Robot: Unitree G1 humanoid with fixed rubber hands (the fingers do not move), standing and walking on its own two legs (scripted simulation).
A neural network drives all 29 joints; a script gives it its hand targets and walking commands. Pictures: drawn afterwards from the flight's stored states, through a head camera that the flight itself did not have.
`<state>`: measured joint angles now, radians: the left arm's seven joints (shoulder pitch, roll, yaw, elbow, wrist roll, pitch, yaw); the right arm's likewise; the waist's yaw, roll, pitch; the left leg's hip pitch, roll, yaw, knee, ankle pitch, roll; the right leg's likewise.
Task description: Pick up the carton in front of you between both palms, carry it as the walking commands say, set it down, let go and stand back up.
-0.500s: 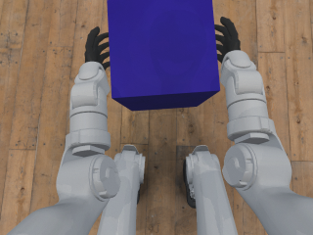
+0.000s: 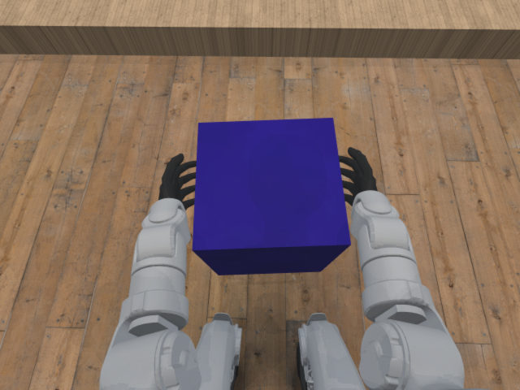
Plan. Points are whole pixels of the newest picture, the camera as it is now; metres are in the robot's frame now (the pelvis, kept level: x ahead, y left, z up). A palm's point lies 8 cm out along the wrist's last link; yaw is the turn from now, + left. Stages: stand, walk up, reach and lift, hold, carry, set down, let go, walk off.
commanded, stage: reach and lift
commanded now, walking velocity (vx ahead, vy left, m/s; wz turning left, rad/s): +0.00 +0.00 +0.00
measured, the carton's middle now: (267, 207) +0.42 +0.01 -0.10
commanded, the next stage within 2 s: hold in 1.64 s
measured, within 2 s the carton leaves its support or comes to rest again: neither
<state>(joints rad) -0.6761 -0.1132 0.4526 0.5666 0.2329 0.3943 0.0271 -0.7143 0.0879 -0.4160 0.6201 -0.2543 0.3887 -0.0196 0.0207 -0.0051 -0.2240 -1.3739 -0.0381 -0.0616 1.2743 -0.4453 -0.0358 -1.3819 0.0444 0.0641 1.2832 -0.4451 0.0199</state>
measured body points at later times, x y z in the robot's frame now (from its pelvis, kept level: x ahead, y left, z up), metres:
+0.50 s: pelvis +0.05 +0.00 +0.12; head +0.07 +0.00 +0.57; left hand +0.37 +0.16 +0.11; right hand +0.37 -0.15 +0.11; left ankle +0.07 +0.13 -0.60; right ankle +0.07 -0.12 -0.60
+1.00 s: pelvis +0.04 +0.01 +0.14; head +0.02 +0.01 +0.59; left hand +0.35 +0.16 +0.16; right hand +0.35 -0.15 +0.16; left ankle +0.07 +0.13 -0.60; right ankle +0.07 -0.12 -0.60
